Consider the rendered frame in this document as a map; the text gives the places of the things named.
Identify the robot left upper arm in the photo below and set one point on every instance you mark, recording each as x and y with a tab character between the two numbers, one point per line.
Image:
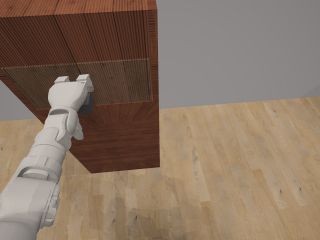
28	206

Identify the drawer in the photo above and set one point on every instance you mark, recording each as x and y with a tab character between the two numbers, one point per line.
114	81

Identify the cabinet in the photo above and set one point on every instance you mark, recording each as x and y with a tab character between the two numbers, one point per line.
116	136

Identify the handle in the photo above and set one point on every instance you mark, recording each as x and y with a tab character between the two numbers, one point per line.
88	105

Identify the left robot hand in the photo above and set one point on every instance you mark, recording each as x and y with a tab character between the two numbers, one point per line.
72	95

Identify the left robot forearm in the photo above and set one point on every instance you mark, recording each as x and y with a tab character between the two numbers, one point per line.
46	156

